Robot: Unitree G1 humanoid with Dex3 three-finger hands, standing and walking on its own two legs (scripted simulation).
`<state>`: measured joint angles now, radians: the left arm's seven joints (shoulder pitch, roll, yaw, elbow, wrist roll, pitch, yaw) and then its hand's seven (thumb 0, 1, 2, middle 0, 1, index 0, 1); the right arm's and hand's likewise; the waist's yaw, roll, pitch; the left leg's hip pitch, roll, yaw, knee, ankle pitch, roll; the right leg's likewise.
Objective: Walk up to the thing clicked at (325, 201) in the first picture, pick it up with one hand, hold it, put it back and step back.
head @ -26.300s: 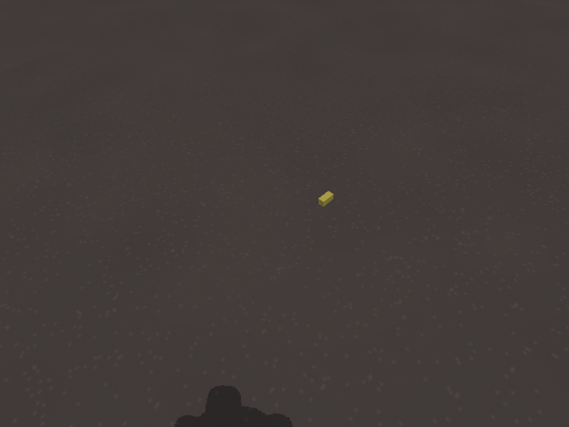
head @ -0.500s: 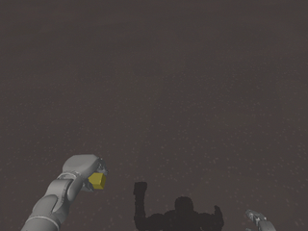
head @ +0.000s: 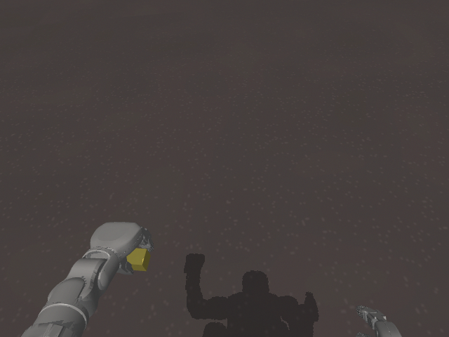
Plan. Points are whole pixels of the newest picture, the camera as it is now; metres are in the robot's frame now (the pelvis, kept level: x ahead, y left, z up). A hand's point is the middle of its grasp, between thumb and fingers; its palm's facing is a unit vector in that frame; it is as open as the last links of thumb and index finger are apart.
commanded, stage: crouch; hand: left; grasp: from above
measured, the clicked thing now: (129, 258) +0.32 +0.23 -0.10
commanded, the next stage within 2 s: lower in 1.90 s
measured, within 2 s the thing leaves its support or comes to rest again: neither
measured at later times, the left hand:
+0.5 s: hand (154, 264) +0.38 +0.23 -0.30, palm faces -0.42 +0.08 -0.90, open 6.5 cm
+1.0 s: hand (167, 271) +0.43 +0.23 -0.49, palm faces -0.45 +0.04 -0.89, open 6.4 cm
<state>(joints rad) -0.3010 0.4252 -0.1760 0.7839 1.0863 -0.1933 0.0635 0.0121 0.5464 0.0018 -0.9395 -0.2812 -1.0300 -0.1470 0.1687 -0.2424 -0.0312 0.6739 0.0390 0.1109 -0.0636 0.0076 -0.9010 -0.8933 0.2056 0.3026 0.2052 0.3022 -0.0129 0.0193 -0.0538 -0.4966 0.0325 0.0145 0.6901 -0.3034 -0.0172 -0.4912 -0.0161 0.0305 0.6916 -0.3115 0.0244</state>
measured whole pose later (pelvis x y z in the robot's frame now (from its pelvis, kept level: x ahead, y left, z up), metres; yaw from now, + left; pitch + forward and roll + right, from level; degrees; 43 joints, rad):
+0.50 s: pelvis -0.05 +0.02 -0.19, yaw -1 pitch +31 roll -3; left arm -0.76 0.48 -0.08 1.22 1.21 -0.11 0.30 0.01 0.52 0.04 -0.96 -0.27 -1.03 -0.15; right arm 0.27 -0.24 -0.07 0.74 -0.04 0.05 -0.03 0.01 -0.91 -0.90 0.21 0.30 0.21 0.30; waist -0.16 0.05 -0.19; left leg -1.60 0.03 -0.04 1.64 -0.57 0.00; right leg -1.56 0.00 0.01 1.59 -0.57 0.04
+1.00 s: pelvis -0.06 +0.01 -0.33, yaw -4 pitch +39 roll -7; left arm -0.97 0.62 -0.01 1.31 1.29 -0.17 0.30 0.01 0.55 0.00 -0.97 -0.22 -1.05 -0.10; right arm 0.16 -0.23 -0.01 0.72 -0.10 -0.02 0.08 0.00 -0.90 -0.90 0.21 0.30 0.21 0.30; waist -0.22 0.02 -0.14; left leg -2.13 0.01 -0.10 2.12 -0.66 -0.01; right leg -2.05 0.00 -0.02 2.05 -0.68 0.06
